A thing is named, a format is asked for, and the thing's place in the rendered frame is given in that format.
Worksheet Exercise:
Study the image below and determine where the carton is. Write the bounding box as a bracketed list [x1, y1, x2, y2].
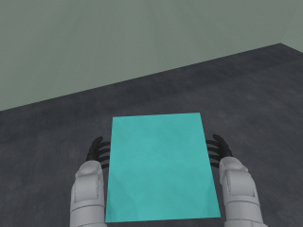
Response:
[105, 113, 221, 223]

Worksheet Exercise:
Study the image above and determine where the left robot forearm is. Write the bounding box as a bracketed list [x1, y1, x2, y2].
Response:
[69, 160, 108, 227]

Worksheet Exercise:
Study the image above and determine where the right robot hand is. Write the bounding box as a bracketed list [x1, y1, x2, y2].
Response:
[205, 134, 233, 168]

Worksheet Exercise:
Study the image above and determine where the right robot forearm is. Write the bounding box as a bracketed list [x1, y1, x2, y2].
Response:
[219, 156, 268, 227]

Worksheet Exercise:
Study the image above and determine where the left robot hand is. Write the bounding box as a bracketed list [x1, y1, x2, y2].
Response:
[85, 136, 111, 169]

